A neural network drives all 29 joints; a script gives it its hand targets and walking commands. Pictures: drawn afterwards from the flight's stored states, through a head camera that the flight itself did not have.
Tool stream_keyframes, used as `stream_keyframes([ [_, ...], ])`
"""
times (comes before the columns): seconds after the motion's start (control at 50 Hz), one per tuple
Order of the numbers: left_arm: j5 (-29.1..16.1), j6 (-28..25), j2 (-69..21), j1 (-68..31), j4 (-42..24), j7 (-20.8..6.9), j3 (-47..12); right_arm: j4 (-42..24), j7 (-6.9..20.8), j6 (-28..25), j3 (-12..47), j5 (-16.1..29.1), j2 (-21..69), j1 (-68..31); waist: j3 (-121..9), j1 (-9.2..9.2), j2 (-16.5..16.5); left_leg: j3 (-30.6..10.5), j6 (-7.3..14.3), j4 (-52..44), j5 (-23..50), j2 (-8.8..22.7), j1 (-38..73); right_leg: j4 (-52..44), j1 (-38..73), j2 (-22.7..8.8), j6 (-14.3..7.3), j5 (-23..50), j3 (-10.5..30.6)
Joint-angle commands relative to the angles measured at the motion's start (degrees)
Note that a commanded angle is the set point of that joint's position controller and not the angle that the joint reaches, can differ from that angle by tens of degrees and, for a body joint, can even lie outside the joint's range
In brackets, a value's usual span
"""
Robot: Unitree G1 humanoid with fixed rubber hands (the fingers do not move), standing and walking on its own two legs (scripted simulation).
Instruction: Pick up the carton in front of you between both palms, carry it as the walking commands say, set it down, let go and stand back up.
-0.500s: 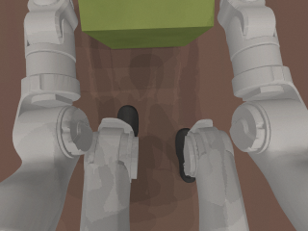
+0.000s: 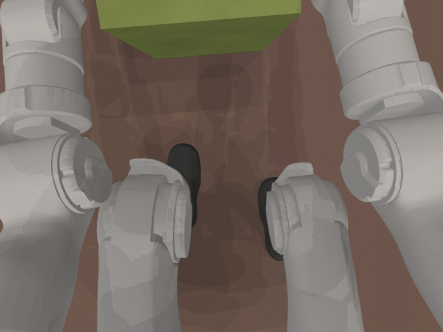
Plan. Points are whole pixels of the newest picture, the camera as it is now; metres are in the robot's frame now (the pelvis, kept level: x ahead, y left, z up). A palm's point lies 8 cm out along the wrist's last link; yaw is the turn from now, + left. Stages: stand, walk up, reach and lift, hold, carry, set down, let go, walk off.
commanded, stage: set down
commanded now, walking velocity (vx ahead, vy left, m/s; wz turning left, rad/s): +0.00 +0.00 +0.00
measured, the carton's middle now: out of the picture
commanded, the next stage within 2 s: let go in 2.00 s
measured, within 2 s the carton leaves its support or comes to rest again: neither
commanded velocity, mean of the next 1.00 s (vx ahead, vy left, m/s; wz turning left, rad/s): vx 0.00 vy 0.00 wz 0.00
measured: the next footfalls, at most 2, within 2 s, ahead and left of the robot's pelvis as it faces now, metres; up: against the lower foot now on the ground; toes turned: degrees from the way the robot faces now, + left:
none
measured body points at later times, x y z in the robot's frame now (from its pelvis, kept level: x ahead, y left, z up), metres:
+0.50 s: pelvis +0.00 +0.00 -0.01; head +0.38 +0.03 +0.21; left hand +0.55 +0.26 -0.18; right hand +0.59 -0.06 -0.18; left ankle +0.14 +0.13 -0.35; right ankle +0.08 -0.10 -0.35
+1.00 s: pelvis +0.00 +0.01 -0.01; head +0.39 +0.04 +0.20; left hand +0.57 +0.29 -0.19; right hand +0.61 -0.10 -0.19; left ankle +0.14 +0.13 -0.35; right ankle +0.08 -0.09 -0.35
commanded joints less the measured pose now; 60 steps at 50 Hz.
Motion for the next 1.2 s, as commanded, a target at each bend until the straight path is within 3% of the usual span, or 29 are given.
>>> stream_keyframes([
  [0.0, -5.5, -1.0, -45.5, -30.8, -2.4, -14.7, -17.1, -5.8, 14.9, -1.2, 15.6, 4.0, 49.0, -30.6, -61.3, 4.09, -4.7, 2.3, 2.5, -1.4, 16.7, -4.7, 42.2, -14.7, 14.7, -1.5, -0.5, 15.0, -0.1],
  [0.24, -1.9, -0.5, -41.3, -23.6, 4.9, -15.7, -13.0, 0.3, 16.8, 0.0, 9.8, -0.4, 43.2, -24.2, -43.2, 2.09, -5.1, 0.8, 2.5, -1.3, 6.8, -4.4, 35.9, -14.2, 9.0, -2.3, -0.9, 7.5, -0.1],
  [0.46, 1.5, -0.3, -35.3, -17.2, 8.9, -15.7, -8.2, 4.0, 16.9, 0.6, 6.1, -3.7, 36.7, -17.0, -32.9, 1.13, -4.8, 0.6, 3.2, -1.0, 4.3, -4.8, 32.9, -13.8, 8.3, -2.4, -1.1, 6.6, 1.5],
  [0.58, 2.1, -1.5, -31.2, -16.5, 9.4, -14.6, -7.1, 3.3, 16.1, 0.0, 5.9, -4.7, 33.6, -15.3, -32.2, 1.47, -4.5, 0.8, 2.9, -0.5, 6.0, -4.7, 34.1, -13.2, 10.4, -3.0, -0.6, 8.1, 2.0],
  [0.64, 2.7, -3.0, -23.9, -16.1, 9.5, -12.7, -4.9, 2.4, 14.4, -0.9, 4.7, -5.5, 27.2, -14.6, -34.0, 1.78, -4.0, 0.9, 2.0, -0.1, 7.8, -4.2, 35.9, -13.0, 12.5, -3.7, 0.1, 9.7, 2.0],
  [0.68, 4.1, -5.6, -5.3, -13.4, 8.7, -7.7, 1.0, 1.3, 10.1, -2.5, 0.6, -6.6, 8.3, -11.6, -37.5, 2.05, -3.1, 1.0, 1.2, -0.5, 10.1, -3.5, 39.4, -13.0, 14.4, -4.5, 1.1, 11.3, 1.9],
  [0.7, 3.6, -7.5, 5.6, -12.6, 8.6, -4.3, 3.0, 0.3, 7.0, -3.9, -0.7, -5.8, -3.4, -10.9, -40.4, 2.19, -2.7, 1.0, 0.9, -0.5, 12.1, -3.2, 41.1, -12.9, 15.0, -4.9, 1.8, 13.0, 2.0],
  [0.72, 2.2, -9.3, 11.9, -14.6, 8.1, -1.4, 2.8, -0.6, 4.7, -4.9, 0.0, -3.8, -9.2, -12.9, -45.0, 2.79, -2.4, 0.4, 1.1, -0.3, 15.6, -3.0, 43.3, -12.5, 15.2, -5.2, 2.4, 15.8, 2.4],
  [0.78, -3.0, -12.5, 16.8, -21.1, 9.2, 2.9, 0.0, -0.2, 2.4, -6.5, 4.5, 2.6, -12.9, -18.4, -56.7, 4.55, -2.0, -0.6, 1.2, 0.9, 24.9, -2.0, 48.0, -11.5, 14.0, -6.2, 3.3, 22.2, 2.5],
  [0.86, -9.1, -13.5, 17.8, -21.8, 11.9, 3.6, -4.0, 1.0, 2.4, -6.8, 10.5, 8.5, -12.4, -20.9, -65.0, 5.76, -3.1, -0.4, 0.9, 1.1, 27.1, -0.6, 46.1, -10.7, 18.7, -7.2, 2.8, 25.3, 2.6],
  [0.96, -13.5, -12.3, 17.9, -22.7, 12.5, 2.8, -8.4, -0.7, 2.6, -5.9, 10.7, 10.1, -14.1, -21.3, -70.3, 3.84, -2.2, -1.6, 1.7, 0.2, 28.4, -0.5, 53.4, -11.3, 15.3, -7.4, 2.0, 21.8, 0.5],
  [1.04, -14.4, -10.4, 18.7, -24.7, 8.2, 3.3, -10.1, -4.7, 1.6, -4.7, 9.1, 9.8, -16.1, -22.3, -80.6, 2.52, -0.4, -1.4, 1.7, -1.0, 29.4, -1.4, 64.6, -13.2, 15.2, -6.6, 1.5, 18.8, -1.9],
  [1.1, -13.9, -8.1, 19.6, -25.8, 3.5, 4.3, -10.3, -9.1, 0.7, -3.0, 8.0, 9.7, -16.9, -23.3, -89.2, 2.52, 1.1, -0.3, 1.7, -3.6, 29.6, -2.4, 71.8, -15.9, 18.2, -5.7, 0.9, 18.0, -2.9],
  [1.18, -11.7, -4.7, 18.5, -24.9, 1.1, 5.0, -9.3, -8.8, 0.4, 0.1, 5.3, 8.0, -16.9, -22.0, -88.0, 2.12, 2.3, 1.3, 1.3, -8.6, 25.2, -3.2, 69.8, -20.6, 19.5, -5.1, 0.3, 15.2, -2.8],
])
